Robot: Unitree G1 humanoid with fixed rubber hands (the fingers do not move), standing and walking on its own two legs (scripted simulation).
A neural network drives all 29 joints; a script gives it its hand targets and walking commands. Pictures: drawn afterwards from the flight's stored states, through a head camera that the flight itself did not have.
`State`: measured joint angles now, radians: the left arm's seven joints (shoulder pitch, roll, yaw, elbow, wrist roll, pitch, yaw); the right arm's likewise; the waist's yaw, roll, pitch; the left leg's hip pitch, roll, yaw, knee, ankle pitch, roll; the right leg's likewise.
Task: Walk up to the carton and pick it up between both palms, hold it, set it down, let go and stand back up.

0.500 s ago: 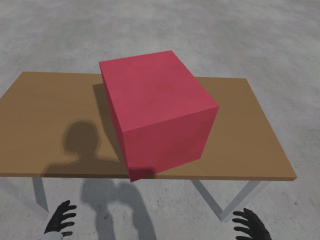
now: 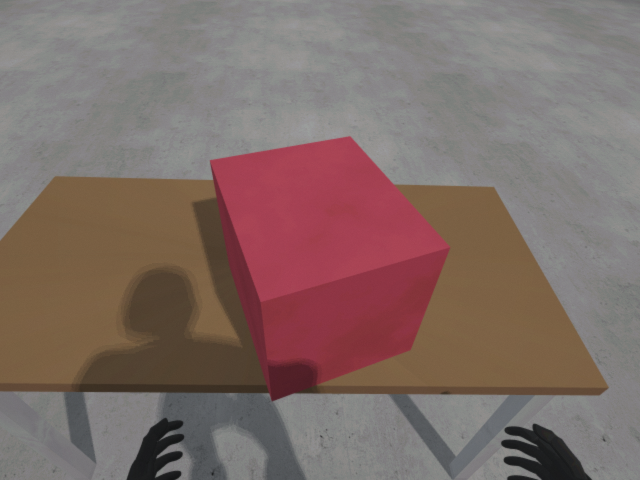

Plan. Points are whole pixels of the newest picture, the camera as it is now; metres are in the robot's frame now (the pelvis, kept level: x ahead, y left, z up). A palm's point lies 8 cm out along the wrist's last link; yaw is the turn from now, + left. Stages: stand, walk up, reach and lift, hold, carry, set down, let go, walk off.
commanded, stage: reach and lift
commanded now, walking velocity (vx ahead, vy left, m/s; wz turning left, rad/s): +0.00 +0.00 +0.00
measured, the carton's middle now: (314, 258) +0.48 +0.03 +0.00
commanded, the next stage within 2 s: none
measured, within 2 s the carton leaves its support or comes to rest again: neither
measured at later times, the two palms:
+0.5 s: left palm (177, 465) +0.17 +0.17 +0.00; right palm (594, 467) +0.18 -0.31 -0.01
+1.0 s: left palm (191, 398) +0.22 +0.16 +0.04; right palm (582, 417) +0.23 -0.30 +0.02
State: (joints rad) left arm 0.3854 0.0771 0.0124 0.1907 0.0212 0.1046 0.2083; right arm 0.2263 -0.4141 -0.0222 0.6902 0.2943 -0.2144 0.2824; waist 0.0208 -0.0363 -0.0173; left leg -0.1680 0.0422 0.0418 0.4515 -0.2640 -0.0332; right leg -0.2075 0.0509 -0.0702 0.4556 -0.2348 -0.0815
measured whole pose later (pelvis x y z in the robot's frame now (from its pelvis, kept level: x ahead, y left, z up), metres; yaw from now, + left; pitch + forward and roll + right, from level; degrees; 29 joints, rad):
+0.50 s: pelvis -0.01 -0.02 -0.01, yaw +0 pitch +1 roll +1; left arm 0.39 -0.04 -0.02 0.01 0.02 0.05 0.30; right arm 0.20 -0.52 0.05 0.59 0.47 -0.30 0.34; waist 0.02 -0.03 -0.07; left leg -0.25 0.06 0.04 0.54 -0.29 -0.05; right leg -0.30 0.06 -0.08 0.56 -0.28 -0.11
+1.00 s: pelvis -0.01 -0.03 +0.00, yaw +0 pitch +3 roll +2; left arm 0.17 -0.03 0.03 -0.06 0.01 0.21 0.29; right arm 0.07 -0.53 0.09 0.50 0.51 -0.17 0.28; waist 0.01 -0.04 -0.07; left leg -0.26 0.05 0.02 0.46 -0.24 -0.05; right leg -0.32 0.07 -0.08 0.50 -0.23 -0.11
